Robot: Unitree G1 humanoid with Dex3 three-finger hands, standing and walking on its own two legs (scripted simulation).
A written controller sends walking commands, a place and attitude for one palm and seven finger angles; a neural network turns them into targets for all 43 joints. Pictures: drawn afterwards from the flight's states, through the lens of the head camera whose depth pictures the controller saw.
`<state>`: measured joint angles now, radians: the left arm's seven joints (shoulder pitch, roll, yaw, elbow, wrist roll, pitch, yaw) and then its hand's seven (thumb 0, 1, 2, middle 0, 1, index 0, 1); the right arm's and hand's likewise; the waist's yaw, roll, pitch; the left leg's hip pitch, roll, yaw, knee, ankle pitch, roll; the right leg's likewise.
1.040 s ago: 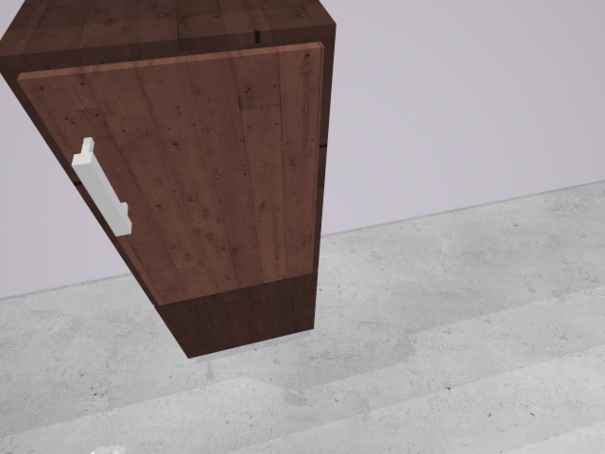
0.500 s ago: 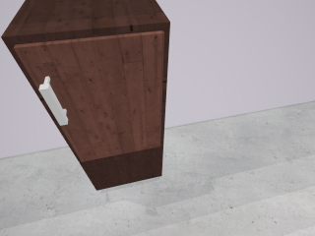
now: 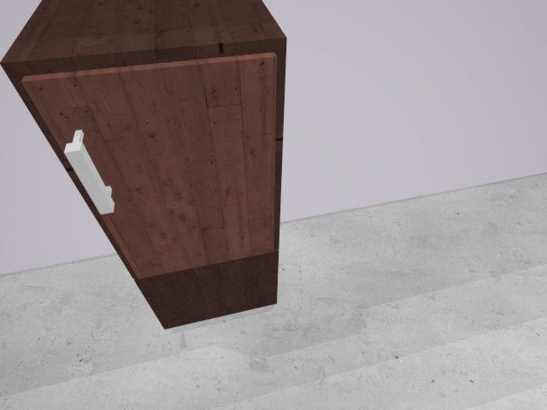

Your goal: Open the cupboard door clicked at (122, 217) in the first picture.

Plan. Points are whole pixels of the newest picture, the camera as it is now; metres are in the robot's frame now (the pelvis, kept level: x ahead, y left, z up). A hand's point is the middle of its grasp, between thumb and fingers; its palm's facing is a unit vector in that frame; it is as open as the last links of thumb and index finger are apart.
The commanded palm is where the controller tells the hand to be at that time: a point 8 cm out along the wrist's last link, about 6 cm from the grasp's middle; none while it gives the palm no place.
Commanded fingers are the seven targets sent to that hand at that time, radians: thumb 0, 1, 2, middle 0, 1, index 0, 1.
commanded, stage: look at it before walking up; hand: left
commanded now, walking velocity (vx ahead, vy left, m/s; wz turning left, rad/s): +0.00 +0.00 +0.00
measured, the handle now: (93, 173) +0.48 +0.37 +0.06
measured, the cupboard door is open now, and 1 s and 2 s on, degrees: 0 0 0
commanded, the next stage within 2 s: shuffle to correct the standing spot in 0.60 s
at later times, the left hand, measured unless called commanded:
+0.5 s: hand out of the picture +0.05 +0.23 -0.17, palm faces -0.01 -0.96 -0.28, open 7.4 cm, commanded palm none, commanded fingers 0.00 0.90 0.90 -0.20 -0.30 -0.20 -0.30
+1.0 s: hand out of the picture +0.05 +0.22 -0.17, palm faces +0.08 -0.96 -0.27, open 7.4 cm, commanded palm none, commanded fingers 0.00 0.90 0.90 -0.20 -0.30 -0.20 -0.30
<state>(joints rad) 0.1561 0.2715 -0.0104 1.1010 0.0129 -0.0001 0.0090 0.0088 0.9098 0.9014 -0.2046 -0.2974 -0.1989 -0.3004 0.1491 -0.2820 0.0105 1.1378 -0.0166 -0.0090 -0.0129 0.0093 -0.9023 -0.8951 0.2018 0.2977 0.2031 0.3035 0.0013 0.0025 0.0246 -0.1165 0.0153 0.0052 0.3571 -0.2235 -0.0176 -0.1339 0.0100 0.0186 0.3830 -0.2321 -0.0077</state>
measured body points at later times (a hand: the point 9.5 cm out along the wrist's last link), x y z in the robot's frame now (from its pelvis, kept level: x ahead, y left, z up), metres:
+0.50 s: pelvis +0.00 +0.00 +0.00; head +0.02 +0.00 +0.45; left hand +0.05 +0.28 -0.15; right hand +0.06 -0.27 -0.15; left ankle -0.02 +0.13 -0.75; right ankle -0.02 -0.11 -0.75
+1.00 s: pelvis +0.00 +0.01 -0.01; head +0.02 +0.01 +0.44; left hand +0.05 +0.27 -0.15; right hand +0.07 -0.24 -0.16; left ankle -0.02 +0.13 -0.75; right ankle -0.02 -0.11 -0.75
